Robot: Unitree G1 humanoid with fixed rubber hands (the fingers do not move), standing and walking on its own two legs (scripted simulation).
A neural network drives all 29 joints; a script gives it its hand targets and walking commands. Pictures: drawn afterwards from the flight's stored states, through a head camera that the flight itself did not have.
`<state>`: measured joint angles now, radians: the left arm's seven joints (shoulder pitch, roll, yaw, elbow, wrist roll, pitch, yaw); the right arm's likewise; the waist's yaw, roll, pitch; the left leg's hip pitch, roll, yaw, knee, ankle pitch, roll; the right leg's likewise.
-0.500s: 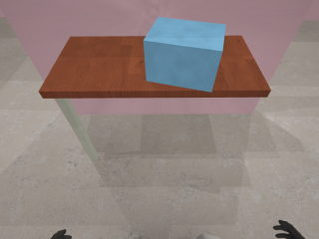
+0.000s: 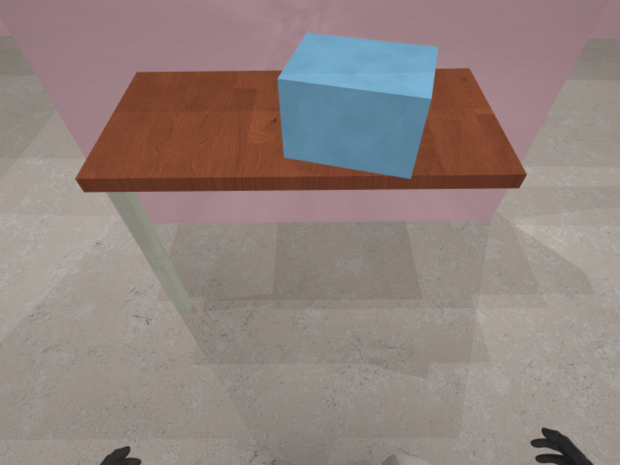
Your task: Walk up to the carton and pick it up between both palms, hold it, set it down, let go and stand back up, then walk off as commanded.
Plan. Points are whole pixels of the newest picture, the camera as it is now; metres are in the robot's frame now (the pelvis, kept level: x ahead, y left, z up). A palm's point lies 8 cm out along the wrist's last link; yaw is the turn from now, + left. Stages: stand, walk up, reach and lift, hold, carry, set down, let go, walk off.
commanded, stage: walk up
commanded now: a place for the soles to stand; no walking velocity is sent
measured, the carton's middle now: (357, 104) +0.80 -0.09 +0.02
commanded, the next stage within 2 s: none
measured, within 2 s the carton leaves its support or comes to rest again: neither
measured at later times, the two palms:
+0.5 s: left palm out of the picture +0.10 +0.30 -0.10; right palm out of the picture +0.10 -0.32 -0.08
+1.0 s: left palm out of the picture +0.10 +0.30 -0.10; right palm out of the picture +0.10 -0.32 -0.08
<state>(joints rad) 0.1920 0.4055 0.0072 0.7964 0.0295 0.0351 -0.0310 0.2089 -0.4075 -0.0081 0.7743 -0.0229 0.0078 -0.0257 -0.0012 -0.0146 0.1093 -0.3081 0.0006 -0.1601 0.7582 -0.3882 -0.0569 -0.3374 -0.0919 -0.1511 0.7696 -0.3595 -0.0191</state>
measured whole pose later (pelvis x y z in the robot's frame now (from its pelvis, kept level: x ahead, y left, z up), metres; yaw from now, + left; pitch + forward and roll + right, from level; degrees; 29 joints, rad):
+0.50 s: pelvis +0.00 -0.01 +0.00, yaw +0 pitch -4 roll +0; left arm 0.19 0.41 0.01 0.80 0.03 0.04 -0.03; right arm 0.21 -0.41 -0.01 0.78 -0.02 0.01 -0.03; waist 0.00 -0.02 0.11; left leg -0.31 0.01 -0.16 0.76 -0.39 -0.06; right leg -0.34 -0.08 -0.15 0.77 -0.36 -0.02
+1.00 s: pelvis +0.00 +0.00 +0.00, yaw +0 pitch -4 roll +0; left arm 0.19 0.41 0.01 0.80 0.03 0.04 -0.03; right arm 0.21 -0.41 -0.01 0.78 -0.02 0.01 -0.03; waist 0.00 -0.02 0.11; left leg -0.31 0.01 -0.16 0.76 -0.39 -0.07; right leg -0.34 -0.08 -0.15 0.77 -0.36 -0.01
